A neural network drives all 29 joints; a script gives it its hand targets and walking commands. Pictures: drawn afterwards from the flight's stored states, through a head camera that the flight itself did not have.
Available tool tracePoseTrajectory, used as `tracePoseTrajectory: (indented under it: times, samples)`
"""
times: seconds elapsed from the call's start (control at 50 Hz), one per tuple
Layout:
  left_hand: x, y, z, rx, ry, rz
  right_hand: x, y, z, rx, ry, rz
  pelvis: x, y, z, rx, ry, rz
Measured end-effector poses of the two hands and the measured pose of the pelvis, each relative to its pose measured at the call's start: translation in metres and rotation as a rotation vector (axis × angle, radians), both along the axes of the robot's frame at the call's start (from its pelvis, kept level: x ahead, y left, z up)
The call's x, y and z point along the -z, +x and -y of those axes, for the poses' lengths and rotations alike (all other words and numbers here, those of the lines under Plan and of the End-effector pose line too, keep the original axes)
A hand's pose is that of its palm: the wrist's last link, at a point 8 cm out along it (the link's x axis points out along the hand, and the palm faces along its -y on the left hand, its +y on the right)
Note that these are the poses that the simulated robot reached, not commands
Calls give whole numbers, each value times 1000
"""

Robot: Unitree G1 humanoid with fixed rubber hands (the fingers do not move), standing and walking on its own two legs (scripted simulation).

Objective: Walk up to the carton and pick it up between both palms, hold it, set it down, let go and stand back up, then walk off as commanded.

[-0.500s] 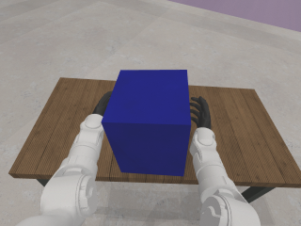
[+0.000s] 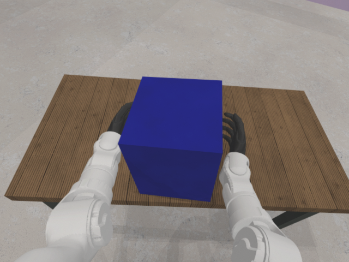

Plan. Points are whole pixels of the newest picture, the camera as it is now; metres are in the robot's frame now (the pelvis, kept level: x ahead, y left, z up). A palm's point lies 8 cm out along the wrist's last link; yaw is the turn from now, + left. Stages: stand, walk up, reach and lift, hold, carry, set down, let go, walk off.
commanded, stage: set down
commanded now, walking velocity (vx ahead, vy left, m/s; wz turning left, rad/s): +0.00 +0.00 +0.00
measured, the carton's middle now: (177, 141) +0.42 +0.00 -0.01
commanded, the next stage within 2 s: none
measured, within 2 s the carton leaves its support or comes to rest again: rests again in 0.24 s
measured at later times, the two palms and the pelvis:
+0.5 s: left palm (119, 133) +0.41 +0.15 +0.03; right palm (237, 154) +0.36 -0.14 +0.03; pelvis -0.01 +0.00 +0.00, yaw +0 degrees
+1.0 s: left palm (122, 134) +0.41 +0.14 +0.02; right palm (237, 157) +0.36 -0.15 +0.02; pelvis -0.01 +0.00 +0.00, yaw +0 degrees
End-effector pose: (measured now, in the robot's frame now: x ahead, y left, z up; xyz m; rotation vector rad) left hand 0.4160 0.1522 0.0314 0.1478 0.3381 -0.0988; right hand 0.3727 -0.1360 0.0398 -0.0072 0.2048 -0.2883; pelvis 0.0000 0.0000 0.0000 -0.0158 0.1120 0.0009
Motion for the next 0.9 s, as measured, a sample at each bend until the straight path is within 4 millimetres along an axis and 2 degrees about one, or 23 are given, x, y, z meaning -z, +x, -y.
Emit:
tracePoseTrajectory:
  times: [0.34, 0.9]
  samples:
    - [3, -5, 3, 1, -16, 24, 9, -10, 2, 15, -4, 4, 0, -8, 0, 0, -1, -24]
    - [8, -3, 12, -11, -59, 55, 20, -14, 9, 28, -29, -25, 1, -9, 0, 0, -1, -50]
